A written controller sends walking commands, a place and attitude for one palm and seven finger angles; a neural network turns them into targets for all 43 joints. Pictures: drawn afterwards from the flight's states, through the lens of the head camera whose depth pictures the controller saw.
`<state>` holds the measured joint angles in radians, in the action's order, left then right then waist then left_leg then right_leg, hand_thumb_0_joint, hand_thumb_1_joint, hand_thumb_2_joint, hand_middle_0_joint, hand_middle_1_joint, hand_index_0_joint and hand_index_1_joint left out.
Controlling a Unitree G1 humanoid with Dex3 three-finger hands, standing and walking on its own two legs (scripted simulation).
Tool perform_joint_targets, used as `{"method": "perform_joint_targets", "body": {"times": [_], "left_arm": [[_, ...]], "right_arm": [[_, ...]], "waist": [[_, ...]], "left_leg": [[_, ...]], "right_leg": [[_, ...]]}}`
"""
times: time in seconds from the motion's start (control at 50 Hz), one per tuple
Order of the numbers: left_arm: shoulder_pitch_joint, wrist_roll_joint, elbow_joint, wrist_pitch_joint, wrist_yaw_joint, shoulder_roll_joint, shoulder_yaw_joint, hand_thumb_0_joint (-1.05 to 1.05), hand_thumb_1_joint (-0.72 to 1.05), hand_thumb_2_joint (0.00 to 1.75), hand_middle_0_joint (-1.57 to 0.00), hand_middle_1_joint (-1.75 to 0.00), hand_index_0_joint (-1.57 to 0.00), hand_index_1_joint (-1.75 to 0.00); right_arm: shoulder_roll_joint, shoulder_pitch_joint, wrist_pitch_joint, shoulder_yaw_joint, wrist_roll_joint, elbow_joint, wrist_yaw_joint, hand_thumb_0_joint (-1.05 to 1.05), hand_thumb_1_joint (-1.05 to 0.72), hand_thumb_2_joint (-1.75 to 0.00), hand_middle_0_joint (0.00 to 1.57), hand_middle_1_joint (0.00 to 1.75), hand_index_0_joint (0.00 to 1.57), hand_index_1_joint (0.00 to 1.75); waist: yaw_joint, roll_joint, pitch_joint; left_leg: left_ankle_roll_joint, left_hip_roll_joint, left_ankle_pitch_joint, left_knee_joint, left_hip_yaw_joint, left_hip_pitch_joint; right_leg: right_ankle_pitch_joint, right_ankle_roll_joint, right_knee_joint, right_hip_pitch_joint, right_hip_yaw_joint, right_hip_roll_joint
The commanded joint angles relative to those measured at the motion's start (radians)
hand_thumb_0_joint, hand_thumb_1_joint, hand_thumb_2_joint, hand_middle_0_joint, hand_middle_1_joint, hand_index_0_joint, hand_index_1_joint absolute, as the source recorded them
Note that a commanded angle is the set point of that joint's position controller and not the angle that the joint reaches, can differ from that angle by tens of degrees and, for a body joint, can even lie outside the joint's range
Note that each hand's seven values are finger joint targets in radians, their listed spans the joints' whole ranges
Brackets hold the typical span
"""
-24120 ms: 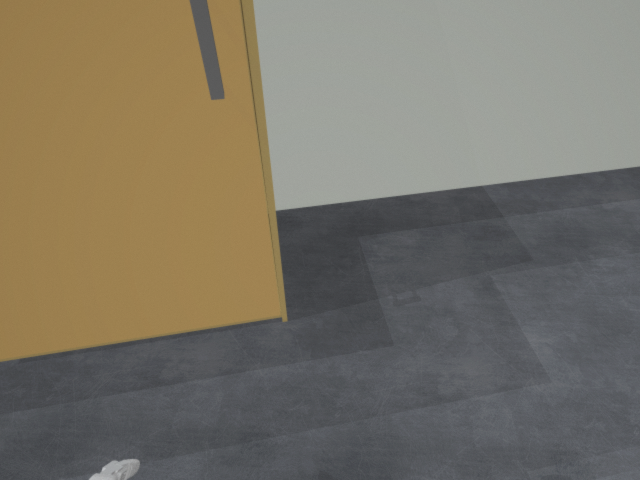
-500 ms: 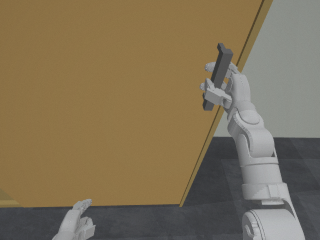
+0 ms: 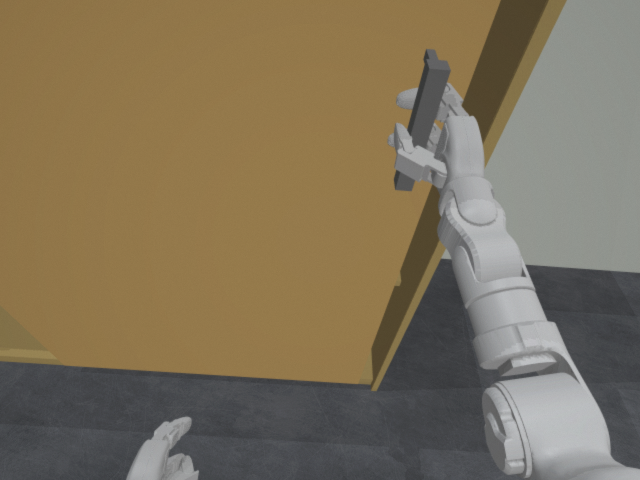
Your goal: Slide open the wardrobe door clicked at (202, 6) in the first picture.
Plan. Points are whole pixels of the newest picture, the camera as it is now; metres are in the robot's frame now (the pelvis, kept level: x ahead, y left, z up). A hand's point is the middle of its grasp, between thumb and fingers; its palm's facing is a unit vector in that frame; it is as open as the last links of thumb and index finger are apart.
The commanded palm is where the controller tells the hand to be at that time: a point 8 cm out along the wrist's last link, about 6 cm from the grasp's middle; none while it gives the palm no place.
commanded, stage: step sideways, sliding the door along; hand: right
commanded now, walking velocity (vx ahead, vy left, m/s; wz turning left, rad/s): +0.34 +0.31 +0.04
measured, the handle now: (416, 124) +0.49 -0.07 +0.22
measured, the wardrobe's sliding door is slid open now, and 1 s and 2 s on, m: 0.04 0.15 0.51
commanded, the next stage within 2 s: none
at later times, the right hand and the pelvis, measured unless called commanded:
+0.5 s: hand (375, 153) +0.44 -0.02 +0.20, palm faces +0.05 +1.00 -0.06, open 6.1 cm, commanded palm +0.42 -0.04 +0.21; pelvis +0.02 +0.09 -0.02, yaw -2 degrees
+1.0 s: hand (307, 144) +0.45 +0.06 +0.20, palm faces +0.30 +0.95 -0.07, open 6.3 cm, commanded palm +0.42 +0.08 +0.20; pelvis +0.06 +0.26 -0.01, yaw -10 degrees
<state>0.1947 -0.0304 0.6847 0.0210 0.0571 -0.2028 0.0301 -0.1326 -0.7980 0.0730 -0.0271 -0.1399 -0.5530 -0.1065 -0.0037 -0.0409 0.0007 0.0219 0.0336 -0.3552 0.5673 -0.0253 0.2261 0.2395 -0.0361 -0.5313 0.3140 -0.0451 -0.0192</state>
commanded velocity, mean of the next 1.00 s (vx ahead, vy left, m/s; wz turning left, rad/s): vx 0.06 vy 0.29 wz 0.06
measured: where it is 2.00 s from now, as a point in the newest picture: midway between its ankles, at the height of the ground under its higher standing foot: outside the picture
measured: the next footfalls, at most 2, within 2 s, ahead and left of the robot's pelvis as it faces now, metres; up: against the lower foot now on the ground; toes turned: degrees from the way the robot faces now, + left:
left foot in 0.26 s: +0.06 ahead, +0.20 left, +0.00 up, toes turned +5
right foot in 0.46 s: +0.09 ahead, -0.03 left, +0.00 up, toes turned -10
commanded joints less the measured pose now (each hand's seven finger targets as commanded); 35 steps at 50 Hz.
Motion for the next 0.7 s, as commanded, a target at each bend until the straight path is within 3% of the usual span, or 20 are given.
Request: {"method": "perform_joint_targets", "body": {"times": [0.0,0.06,0.12,0.18,0.2,0.22,0.24,0.26,0.3,0.32,0.36,0.4,0.42,0.44,0.46,0.48,0.5,0.54,0.62,0.68], "left_arm": [[-0.099,0.008,-0.145,-0.048,0.039,-0.119,-0.047,0.0,0.9,0.9,-0.2,-0.3,-0.2,-0.3],[-0.088,0.004,-0.134,-0.039,0.041,-0.132,-0.058,0.0,0.9,0.9,-0.2,-0.3,-0.2,-0.3],[-0.099,-0.004,-0.126,-0.037,0.043,-0.143,-0.062,0.0,0.9,0.9,-0.2,-0.3,-0.2,-0.3],[-0.103,-0.015,-0.135,-0.043,0.049,-0.147,-0.061,0.0,0.9,0.9,-0.2,-0.3,-0.2,-0.3],[-0.103,-0.021,-0.143,-0.046,0.051,-0.135,-0.057,0.0,0.9,0.9,-0.2,-0.3,-0.2,-0.3],[-0.106,-0.025,-0.141,-0.048,0.052,-0.122,-0.056,0.0,0.9,0.9,-0.2,-0.3,-0.2,-0.3],[-0.118,-0.022,-0.149,-0.051,0.056,-0.101,-0.056,0.0,0.9,0.9,-0.2,-0.3,-0.2,-0.3],[-0.139,-0.011,-0.132,-0.06,0.065,-0.115,-0.063,0.0,0.9,0.9,-0.2,-0.3,-0.2,-0.3],[-0.143,-0.007,-0.106,-0.071,0.055,-0.116,-0.071,0.0,0.9,0.9,-0.2,-0.3,-0.2,-0.3],[-0.127,-0.001,-0.098,-0.068,0.055,-0.113,-0.066,0.0,0.9,0.9,-0.2,-0.3,-0.2,-0.3],[-0.124,0.01,-0.104,-0.062,0.054,-0.098,-0.058,0.0,0.9,0.9,-0.2,-0.3,-0.2,-0.3],[-0.101,0.014,-0.097,-0.058,0.059,-0.097,-0.064,0.0,0.9,0.9,-0.2,-0.3,-0.2,-0.3],[-0.081,0.013,-0.097,-0.064,0.059,-0.13,-0.085,0.0,0.9,0.9,-0.2,-0.3,-0.2,-0.3],[-0.086,0.014,-0.114,-0.075,0.046,-0.175,-0.109,0.0,0.9,0.9,-0.2,-0.3,-0.2,-0.3],[-0.102,0.003,-0.122,-0.073,0.021,-0.156,-0.099,0.0,0.9,0.9,-0.2,-0.3,-0.2,-0.3],[-0.159,-0.007,-0.132,-0.075,-0.005,-0.141,-0.098,0.0,0.9,0.9,-0.2,-0.3,-0.2,-0.3],[-0.158,0.0,-0.127,-0.08,-0.005,-0.131,-0.096,0.0,0.9,0.9,-0.2,-0.3,-0.2,-0.3],[-0.169,0.0,-0.116,-0.075,-0.015,-0.15,-0.111,0.0,0.9,0.9,-0.2,-0.3,-0.2,-0.3],[-0.14,-0.015,-0.146,-0.083,-0.026,-0.151,-0.118,0.0,0.9,0.9,-0.2,-0.3,-0.2,-0.3],[-0.144,-0.023,-0.173,-0.11,-0.023,-0.146,-0.11,0.0,0.9,0.9,-0.2,-0.3,-0.2,-0.3]], "right_arm": [[-0.047,-0.585,-0.167,-0.035,0.01,0.297,0.037,0.0,-0.9,-0.9,0.45,1.4,0.45,1.4],[-0.109,-0.588,-0.189,0.014,0.002,0.344,0.036,0.0,-0.9,-0.9,0.45,1.4,0.45,1.4],[-0.101,-0.56,-0.202,0.021,0.014,0.303,0.038,0.0,-0.9,-0.9,0.45,1.4,0.45,1.4],[-0.113,-0.556,-0.218,0.024,0.024,0.311,0.049,0.0,-0.9,-0.9,0.45,1.4,0.45,1.4],[-0.11,-0.546,-0.223,0.02,0.025,0.331,0.049,0.0,-0.9,-0.9,0.45,1.4,0.45,1.4],[-0.149,-0.535,-0.221,0.051,0.034,0.337,0.041,0.0,-0.9,-0.9,0.45,1.4,0.45,1.4],[-0.191,-0.533,-0.225,0.085,0.044,0.352,0.03,0.0,-0.9,-0.9,0.45,1.4,0.45,1.4],[-0.239,-0.496,-0.221,0.134,0.051,0.322,0.018,0.0,-0.9,-0.9,0.45,1.4,0.45,1.4],[-0.235,-0.519,-0.223,0.131,0.065,0.384,0.023,0.0,-0.9,-0.9,0.45,1.4,0.45,1.4],[-0.213,-0.543,-0.24,0.115,0.068,0.44,0.024,0.0,-0.9,-0.9,0.45,1.4,0.45,1.4],[-0.168,-0.549,-0.261,0.085,0.072,0.495,0.026,0.0,-0.9,-0.9,0.45,1.4,0.45,1.4],[-0.141,-0.518,-0.275,0.053,0.068,0.517,0.03,0.0,-0.9,-0.9,0.45,1.4,0.45,1.4],[-0.123,-0.519,-0.286,0.028,0.06,0.548,0.036,0.0,-0.9,-0.9,0.45,1.4,0.45,1.4],[-0.071,-0.529,-0.295,-0.015,0.04,0.588,0.048,0.0,-0.9,-0.9,0.45,1.4,0.45,1.4],[-0.039,-0.54,-0.3,-0.059,0.042,0.6,0.055,0.0,-0.9,-0.9,0.45,1.4,0.45,1.4],[-0.052,-0.57,-0.301,-0.04,0.039,0.58,0.062,0.0,-0.9,-0.9,0.45,1.4,0.45,1.4],[-0.081,-0.645,-0.308,-0.047,0.044,0.7,0.067,0.0,-0.9,-0.9,0.45,1.4,0.45,1.4],[-0.036,-0.609,-0.289,-0.087,0.057,0.664,0.076,0.0,-0.9,-0.9,0.45,1.4,0.45,1.4],[0.051,-0.552,-0.252,-0.165,0.06,0.654,0.088,0.0,-0.9,-0.9,0.45,1.4,0.45,1.4],[0.077,-0.54,-0.252,-0.197,0.057,0.667,0.091,0.0,-0.9,-0.9,0.45,1.4,0.45,1.4]], "waist": [[-0.051,-0.093,0.288],[-0.038,0.035,0.291],[-0.028,-0.038,0.269],[-0.018,-0.14,0.262],[-0.01,-0.093,0.275],[-0.002,0.056,0.271],[0.008,0.3,0.239],[0.037,0.327,0.176],[0.036,0.236,0.174],[0.025,0.232,0.189],[0.007,0.229,0.231],[-0.026,0.164,0.289],[-0.06,0.038,0.332],[-0.053,-0.255,0.38],[-0.04,-0.237,0.412],[-0.024,-0.075,0.375],[-0.038,-0.017,0.35],[-0.032,-0.024,0.264],[-0.034,-0.167,0.276],[-0.042,-0.29,0.307]], "left_leg": [[-0.002,-0.02,-0.184,0.433,0.093,0.343],[0.003,-0.073,-0.174,0.396,0.126,0.337],[-0.002,-0.07,-0.107,0.209,0.031,0.151],[-0.002,-0.037,-0.026,0.03,-0.06,-0.089],[0.008,-0.05,-0.016,-0.034,-0.045,-0.18],[0.042,-0.14,-0.059,-0.166,0.065,-0.213],[0.123,-0.305,-0.085,-0.307,0.335,-0.226],[0.21,-0.404,0.026,-0.33,0.465,-0.232],[0.245,-0.397,0.169,-0.241,0.382,-0.207],[0.233,-0.362,0.344,-0.18,0.271,-0.234],[0.171,-0.286,0.549,-0.068,0.077,-0.191],[0.105,-0.206,0.53,0.088,-0.036,-0.09],[0.048,-0.166,0.41,0.284,-0.059,0.139],[-0.019,-0.041,-0.089,0.551,-0.026,0.457],[-0.005,-0.069,-0.201,0.743,0.108,0.496],[0.003,-0.106,-0.14,0.81,0.197,0.483],[-0.016,-0.131,-0.117,0.814,0.154,0.518],[-0.037,-0.157,-0.058,0.731,0.141,0.498],[-0.058,-0.126,0.034,0.46,0.005,0.295],[-0.066,-0.098,0.006,0.303,-0.071,0.193]], "right_leg": [[0.113,-0.225,0.235,-0.379,0.607,0.435],[-0.092,-0.227,0.158,-0.386,0.514,0.45],[-0.021,-0.168,0.139,-0.249,0.296,0.388],[0.105,-0.099,0.043,-0.066,0.142,0.301],[0.115,-0.071,-0.06,0.011,0.079,0.254],[0.169,-0.023,-0.225,0.101,-0.021,0.17],[0.296,0.027,-0.437,0.247,-0.048,0.062],[0.374,0.035,-0.628,0.356,0.028,0.038],[0.328,0.04,-0.691,0.321,0.075,0.099],[0.31,0.045,-0.619,0.281,0.052,0.109],[0.211,0.044,-0.332,0.107,-0.01,0.118],[-0.056,0.056,-0.011,-0.154,-0.095,0.093],[-0.195,0.017,0.115,-0.433,0.028,0.185],[-0.527,-0.124,0.128,-0.649,0.487,0.511],[-0.689,-0.215,0.092,-0.689,0.645,0.651],[-0.632,-0.25,0.085,-0.595,0.553,0.67],[-0.627,-0.233,0.071,-0.572,0.499,0.629],[-0.488,-0.183,0.085,-0.434,0.339,0.562],[-0.393,-0.099,0.103,-0.337,0.082,0.422],[-0.481,-0.085,0.077,-0.347,0.013,0.385]]}}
